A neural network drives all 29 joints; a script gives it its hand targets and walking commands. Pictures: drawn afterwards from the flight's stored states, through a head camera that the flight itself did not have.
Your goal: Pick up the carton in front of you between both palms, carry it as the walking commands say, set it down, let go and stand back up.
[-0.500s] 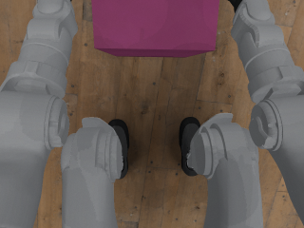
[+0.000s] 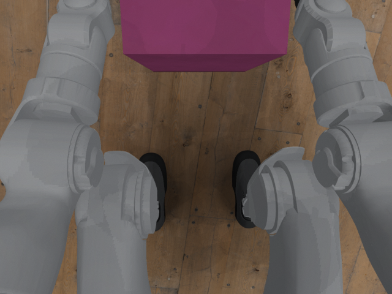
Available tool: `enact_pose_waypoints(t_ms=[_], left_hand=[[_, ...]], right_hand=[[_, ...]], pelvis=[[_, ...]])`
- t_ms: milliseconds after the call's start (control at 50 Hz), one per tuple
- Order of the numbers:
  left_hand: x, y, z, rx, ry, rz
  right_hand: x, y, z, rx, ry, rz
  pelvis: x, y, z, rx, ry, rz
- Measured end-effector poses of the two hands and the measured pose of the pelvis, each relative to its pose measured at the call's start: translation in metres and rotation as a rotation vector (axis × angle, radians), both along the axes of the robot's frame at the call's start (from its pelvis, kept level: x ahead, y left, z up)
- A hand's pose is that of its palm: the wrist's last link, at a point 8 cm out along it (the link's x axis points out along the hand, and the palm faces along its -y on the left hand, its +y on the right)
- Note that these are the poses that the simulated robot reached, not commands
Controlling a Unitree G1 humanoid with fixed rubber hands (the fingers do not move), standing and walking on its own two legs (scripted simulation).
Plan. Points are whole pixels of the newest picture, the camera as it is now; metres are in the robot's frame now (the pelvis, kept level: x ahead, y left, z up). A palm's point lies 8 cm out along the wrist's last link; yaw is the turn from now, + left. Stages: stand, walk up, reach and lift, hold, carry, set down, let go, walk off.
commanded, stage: reach and lift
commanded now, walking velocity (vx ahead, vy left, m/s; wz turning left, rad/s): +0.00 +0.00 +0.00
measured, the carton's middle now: (201, 3) +0.55 +0.00 -0.23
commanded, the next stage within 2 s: none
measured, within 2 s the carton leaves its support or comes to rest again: leaves its support in 0.02 s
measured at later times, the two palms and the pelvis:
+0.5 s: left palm out of the picture +0.50 +0.16 +0.05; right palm out of the picture +0.50 -0.14 +0.05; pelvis -0.01 -0.01 +0.10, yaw +2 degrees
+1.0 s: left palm out of the picture +0.46 +0.16 +0.20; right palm out of the picture +0.47 -0.14 +0.20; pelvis +0.03 +0.00 +0.23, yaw +2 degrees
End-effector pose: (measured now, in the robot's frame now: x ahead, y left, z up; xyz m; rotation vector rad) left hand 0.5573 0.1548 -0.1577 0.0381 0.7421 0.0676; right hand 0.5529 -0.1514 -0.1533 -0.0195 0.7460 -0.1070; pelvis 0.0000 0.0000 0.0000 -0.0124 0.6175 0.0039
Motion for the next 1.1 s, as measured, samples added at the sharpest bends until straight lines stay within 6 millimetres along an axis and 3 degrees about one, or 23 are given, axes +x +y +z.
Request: enact_pose_waypoints(t_ms=[100,260,360,600,1100], left_hand=[[-0.005,-0.004,0.026,0.012,-0.024,0.036],[-0.029,0.008,0.123,-0.013,-0.066,0.088],[-0.045,0.009,0.166,-0.011,-0.04,0.09],[-0.059,0.005,0.228,-0.016,-0.057,0.094],[-0.105,0.005,0.386,-0.033,-0.054,0.116]], right_hand=[[-0.002,0.002,0.031,-0.019,-0.027,-0.04],[-0.024,0.014,0.119,0.022,-0.07,-0.038],[-0.041,0.015,0.16,0.02,-0.044,-0.033],[-0.052,0.01,0.224,0.024,-0.061,-0.035],[-0.095,0.011,0.383,0.033,-0.058,-0.031]], pelvis=[[0.004,-0.001,0.005,-0.003,0.032,0.003],[0.004,-0.006,0.041,0.002,0.094,0.02],[-0.002,-0.007,0.072,-0.001,0.115,0.028],[-0.004,-0.007,0.124,0.002,0.138,0.024],[0.043,-0.004,0.26,0.007,-0.043,0.031]])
